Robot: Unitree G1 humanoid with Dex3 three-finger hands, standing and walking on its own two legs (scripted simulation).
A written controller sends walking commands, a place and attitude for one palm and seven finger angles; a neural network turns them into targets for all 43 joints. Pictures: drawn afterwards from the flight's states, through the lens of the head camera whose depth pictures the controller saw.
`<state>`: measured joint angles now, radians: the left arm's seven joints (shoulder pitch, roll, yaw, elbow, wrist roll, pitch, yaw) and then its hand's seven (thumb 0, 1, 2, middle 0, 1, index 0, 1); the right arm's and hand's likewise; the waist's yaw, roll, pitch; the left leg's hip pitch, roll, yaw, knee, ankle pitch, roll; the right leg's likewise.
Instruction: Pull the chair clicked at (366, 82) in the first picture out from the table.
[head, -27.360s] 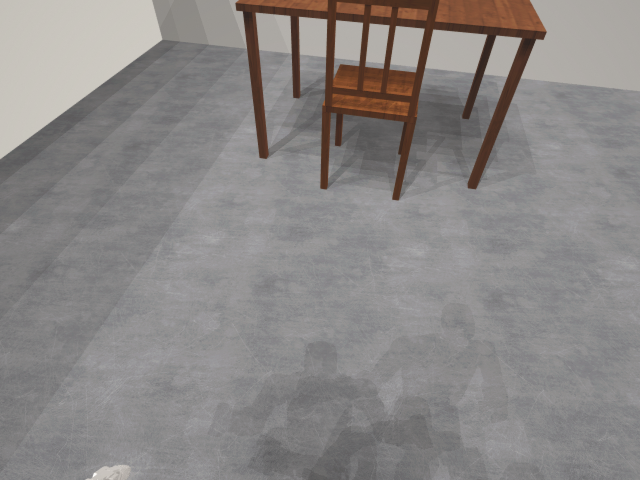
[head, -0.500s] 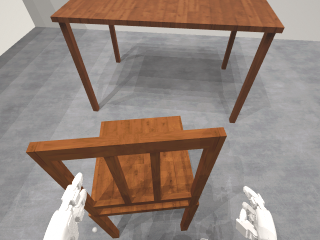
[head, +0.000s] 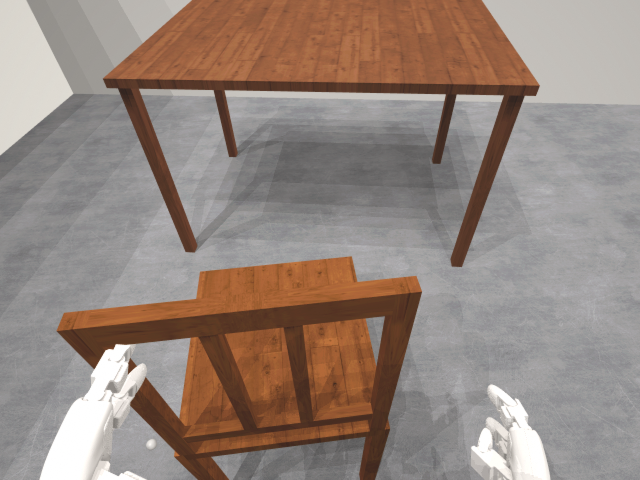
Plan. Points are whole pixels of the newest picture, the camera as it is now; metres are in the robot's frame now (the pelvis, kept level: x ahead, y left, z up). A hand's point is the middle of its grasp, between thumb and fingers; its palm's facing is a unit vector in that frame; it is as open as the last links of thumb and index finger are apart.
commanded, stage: draw the hand back to the body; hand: left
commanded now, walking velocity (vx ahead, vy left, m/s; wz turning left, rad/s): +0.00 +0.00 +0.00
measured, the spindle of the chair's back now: (234, 385) +0.26 +0.15 -0.05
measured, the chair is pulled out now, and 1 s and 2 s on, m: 0.66 0.66 0.66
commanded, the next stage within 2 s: step back with the hand held close in 0.92 s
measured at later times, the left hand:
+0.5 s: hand (100, 425) +0.16 +0.23 +0.08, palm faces +0.18 -0.83 -0.53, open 8.6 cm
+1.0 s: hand (95, 423) +0.16 +0.24 +0.09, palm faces +0.19 -0.81 -0.55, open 6.3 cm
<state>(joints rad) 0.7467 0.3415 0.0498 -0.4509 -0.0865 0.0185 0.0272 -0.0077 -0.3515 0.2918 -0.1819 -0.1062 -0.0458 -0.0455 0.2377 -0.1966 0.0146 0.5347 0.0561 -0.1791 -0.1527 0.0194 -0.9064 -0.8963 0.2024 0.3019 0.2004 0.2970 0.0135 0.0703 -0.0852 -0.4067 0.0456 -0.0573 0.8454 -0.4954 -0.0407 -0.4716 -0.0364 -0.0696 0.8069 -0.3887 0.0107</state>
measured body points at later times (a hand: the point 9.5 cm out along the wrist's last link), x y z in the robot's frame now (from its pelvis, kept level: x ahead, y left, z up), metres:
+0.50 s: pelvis +0.02 -0.01 +0.03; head +0.02 -0.04 +0.48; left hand +0.15 +0.28 +0.11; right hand +0.21 -0.22 -0.06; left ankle -0.03 +0.14 -0.70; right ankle +0.02 -0.13 -0.70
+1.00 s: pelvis +0.02 -0.01 +0.03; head +0.03 -0.05 +0.48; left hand +0.15 +0.28 +0.12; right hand +0.22 -0.22 -0.06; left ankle -0.03 +0.14 -0.70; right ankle +0.02 -0.13 -0.70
